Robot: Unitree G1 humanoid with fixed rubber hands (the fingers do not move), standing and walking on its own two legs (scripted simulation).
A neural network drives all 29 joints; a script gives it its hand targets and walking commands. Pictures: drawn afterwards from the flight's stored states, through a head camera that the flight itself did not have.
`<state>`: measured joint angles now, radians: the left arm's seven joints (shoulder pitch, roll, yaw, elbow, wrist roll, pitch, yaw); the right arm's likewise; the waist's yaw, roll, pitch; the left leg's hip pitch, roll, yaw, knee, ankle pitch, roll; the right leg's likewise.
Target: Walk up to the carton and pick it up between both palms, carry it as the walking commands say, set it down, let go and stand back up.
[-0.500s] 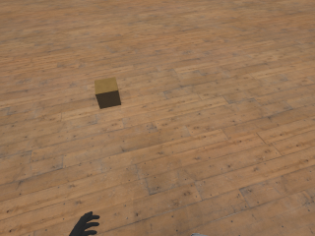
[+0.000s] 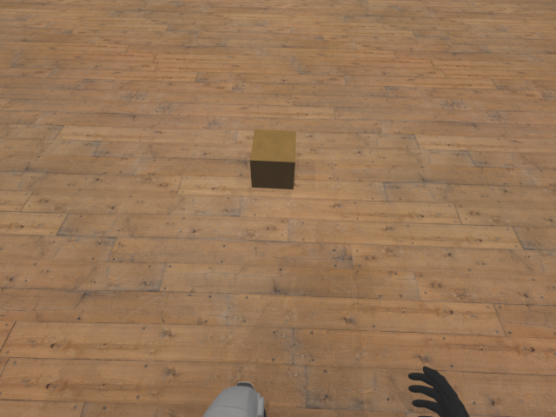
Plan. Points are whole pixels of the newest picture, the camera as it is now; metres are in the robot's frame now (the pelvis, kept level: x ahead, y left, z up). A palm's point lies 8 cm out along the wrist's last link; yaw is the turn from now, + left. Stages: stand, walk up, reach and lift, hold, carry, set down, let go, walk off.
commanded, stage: walk up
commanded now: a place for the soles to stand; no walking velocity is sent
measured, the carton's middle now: (274, 159) +1.29 +0.12 -0.65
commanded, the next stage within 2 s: none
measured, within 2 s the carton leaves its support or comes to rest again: neither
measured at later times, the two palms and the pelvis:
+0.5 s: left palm (201, 280) +0.34 +0.18 -0.08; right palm (482, 342) +0.28 -0.31 -0.12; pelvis +0.27 -0.06 +0.02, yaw +7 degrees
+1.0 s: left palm (182, 229) +0.46 +0.25 -0.10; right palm (395, 184) +0.61 -0.21 -0.09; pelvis +0.51 +0.00 +0.03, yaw +6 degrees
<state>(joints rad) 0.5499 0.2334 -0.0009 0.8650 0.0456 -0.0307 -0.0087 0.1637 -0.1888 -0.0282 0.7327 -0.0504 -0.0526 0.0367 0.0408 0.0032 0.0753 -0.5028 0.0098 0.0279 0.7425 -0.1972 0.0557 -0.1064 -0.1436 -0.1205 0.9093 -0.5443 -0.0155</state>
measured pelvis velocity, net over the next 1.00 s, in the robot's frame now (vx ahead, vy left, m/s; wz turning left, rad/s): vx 0.51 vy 0.00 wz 0.11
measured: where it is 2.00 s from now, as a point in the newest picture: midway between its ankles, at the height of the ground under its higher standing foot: (282, 229)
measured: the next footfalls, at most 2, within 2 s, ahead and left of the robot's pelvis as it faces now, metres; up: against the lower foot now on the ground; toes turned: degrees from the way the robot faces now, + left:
right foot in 0.38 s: +0.40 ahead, -0.16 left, +0.00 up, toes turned -1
left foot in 0.84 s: +0.57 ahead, +0.13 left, +0.00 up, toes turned +11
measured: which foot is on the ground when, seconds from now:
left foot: down 0.00-0.38, up 0.40-0.82, down 0.84-1.00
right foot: up 0.00-0.36, down 0.38-0.84, up 0.86-1.00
